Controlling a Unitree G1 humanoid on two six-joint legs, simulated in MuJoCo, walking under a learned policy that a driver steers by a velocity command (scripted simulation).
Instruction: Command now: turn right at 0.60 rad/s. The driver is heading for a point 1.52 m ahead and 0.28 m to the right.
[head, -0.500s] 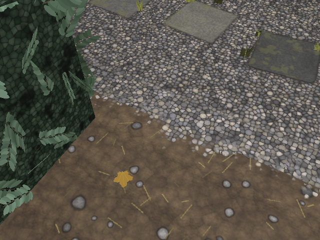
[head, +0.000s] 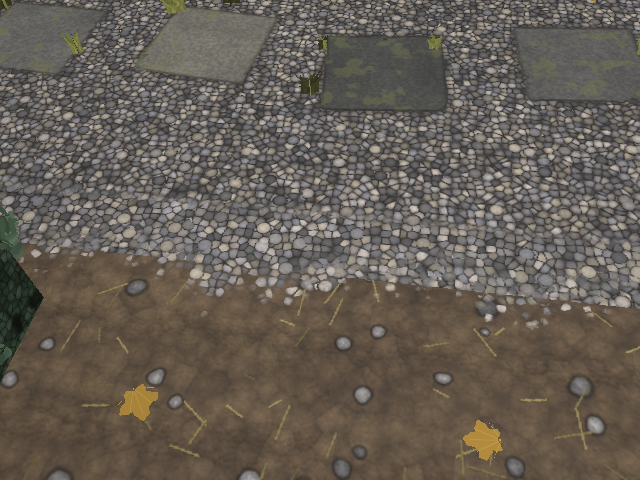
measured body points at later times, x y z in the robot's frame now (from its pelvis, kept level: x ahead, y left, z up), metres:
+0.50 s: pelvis +0.00 +0.02 +0.01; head +0.03 +0.02 +0.45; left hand +0.24 +0.24 -0.08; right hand +0.08 -0.30 -0.08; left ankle +0.04 +0.13 -0.73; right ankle -0.01 -0.10 -0.71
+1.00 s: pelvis +0.02 -0.02 +0.02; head +0.02 -0.04 +0.47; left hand +0.18 +0.20 -0.09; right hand +0.04 -0.33 -0.09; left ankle +0.09 +0.10 -0.67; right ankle -0.08 -0.10 -0.73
